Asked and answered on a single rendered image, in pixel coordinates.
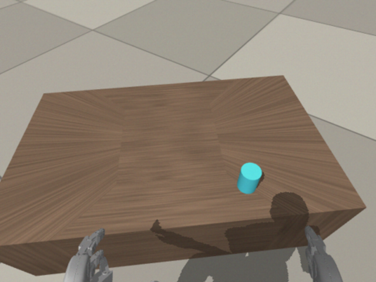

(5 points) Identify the can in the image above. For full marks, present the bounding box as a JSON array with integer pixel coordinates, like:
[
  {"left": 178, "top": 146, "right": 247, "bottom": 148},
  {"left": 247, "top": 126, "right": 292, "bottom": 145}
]
[{"left": 237, "top": 163, "right": 262, "bottom": 194}]

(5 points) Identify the left robot hand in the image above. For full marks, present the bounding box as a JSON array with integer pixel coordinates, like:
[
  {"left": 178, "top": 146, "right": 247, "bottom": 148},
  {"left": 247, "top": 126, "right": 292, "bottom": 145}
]
[{"left": 63, "top": 228, "right": 113, "bottom": 282}]

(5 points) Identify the right robot hand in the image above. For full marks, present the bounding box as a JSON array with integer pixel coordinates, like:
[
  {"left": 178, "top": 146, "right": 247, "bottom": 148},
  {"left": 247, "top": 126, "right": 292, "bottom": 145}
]
[{"left": 305, "top": 226, "right": 343, "bottom": 282}]

